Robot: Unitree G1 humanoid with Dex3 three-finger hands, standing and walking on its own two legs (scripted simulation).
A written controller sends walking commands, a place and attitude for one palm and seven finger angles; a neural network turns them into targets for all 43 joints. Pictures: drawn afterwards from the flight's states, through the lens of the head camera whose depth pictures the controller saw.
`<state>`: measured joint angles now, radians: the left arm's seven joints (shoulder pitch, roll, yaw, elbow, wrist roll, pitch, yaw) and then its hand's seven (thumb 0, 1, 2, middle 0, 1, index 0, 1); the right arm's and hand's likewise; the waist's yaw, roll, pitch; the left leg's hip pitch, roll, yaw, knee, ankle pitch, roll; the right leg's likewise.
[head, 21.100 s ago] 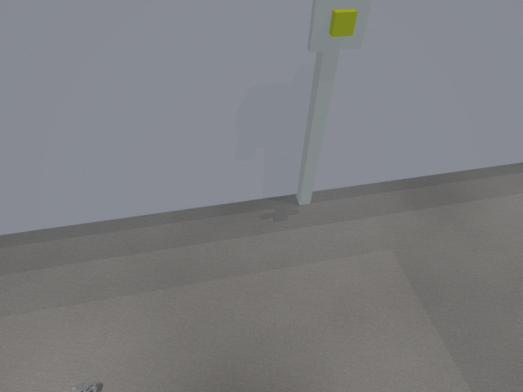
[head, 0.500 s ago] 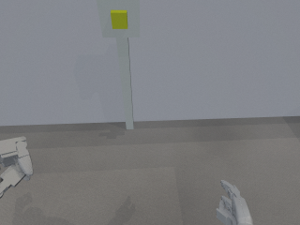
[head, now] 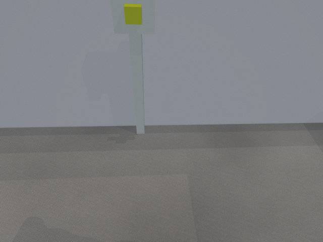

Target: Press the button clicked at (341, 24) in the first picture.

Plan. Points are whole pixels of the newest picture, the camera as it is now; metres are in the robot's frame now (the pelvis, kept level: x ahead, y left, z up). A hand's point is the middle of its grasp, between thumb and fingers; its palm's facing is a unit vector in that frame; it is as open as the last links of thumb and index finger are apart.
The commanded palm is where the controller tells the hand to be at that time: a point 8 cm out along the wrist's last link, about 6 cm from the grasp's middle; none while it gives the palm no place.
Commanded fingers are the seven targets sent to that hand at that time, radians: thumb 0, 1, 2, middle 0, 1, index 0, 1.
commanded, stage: let the arm hang, fingers relaxed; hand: left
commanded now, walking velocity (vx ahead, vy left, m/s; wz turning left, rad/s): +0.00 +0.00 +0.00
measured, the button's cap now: (133, 14) +0.92 +0.17 +0.13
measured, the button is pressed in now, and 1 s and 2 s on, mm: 0 0 0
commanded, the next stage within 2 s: stand and wait in 0.74 s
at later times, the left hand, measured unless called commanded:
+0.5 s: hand out of the picture +0.02 +0.19 -0.17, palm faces +0.01 -0.97 -0.23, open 7.2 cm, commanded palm none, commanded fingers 0.00 0.90 0.90 -0.20 -0.30 -0.20 -0.30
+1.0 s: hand out of the picture +0.06 +0.21 -0.16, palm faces -0.01 -0.96 -0.29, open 7.4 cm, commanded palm none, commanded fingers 0.00 0.90 0.90 -0.20 -0.30 -0.20 -0.30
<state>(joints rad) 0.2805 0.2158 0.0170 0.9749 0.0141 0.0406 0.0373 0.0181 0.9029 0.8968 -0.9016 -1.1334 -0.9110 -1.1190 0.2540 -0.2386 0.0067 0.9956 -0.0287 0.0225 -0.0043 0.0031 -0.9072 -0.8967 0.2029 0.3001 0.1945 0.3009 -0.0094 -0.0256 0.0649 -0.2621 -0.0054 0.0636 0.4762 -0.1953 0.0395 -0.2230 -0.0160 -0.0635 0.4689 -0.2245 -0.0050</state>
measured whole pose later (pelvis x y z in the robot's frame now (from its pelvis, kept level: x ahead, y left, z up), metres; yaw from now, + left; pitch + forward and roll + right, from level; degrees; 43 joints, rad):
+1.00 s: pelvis +0.02 -0.01 +0.01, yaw -1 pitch -2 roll +0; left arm 0.18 0.25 0.02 1.15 0.01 -0.01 0.02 0.01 0.91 0.90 -0.20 -0.30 -0.20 -0.29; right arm 0.20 -0.26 -0.02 1.14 -0.02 0.00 -0.02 0.00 -0.91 -0.90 0.20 0.30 0.20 0.30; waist -0.01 0.02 0.07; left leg -0.16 0.00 0.07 0.36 -0.16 0.02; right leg -0.13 0.00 -0.06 0.36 -0.19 -0.02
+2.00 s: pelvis +0.05 -0.03 +0.01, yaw -1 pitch -1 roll +0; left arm 0.10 0.31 0.01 1.14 0.01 -0.02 0.01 0.01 0.90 0.90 -0.20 -0.30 -0.21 -0.29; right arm 0.11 -0.33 -0.01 1.14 -0.02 -0.01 -0.01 0.00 -0.90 -0.90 0.21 0.30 0.20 0.30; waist -0.01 0.02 0.06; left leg -0.09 0.02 0.07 0.28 -0.17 0.00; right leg -0.06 0.02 -0.05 0.28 -0.20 -0.03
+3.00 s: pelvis +0.05 -0.03 +0.01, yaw -2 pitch -1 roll +0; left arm 0.10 0.32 0.01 1.14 0.01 -0.02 0.01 0.01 0.90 0.90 -0.20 -0.30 -0.21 -0.29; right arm 0.11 -0.34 -0.01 1.14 -0.02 -0.01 -0.01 0.00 -0.90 -0.90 0.21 0.30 0.20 0.30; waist -0.01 0.01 0.06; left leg -0.07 0.02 0.08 0.27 -0.17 -0.01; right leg -0.05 0.03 -0.04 0.26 -0.19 -0.04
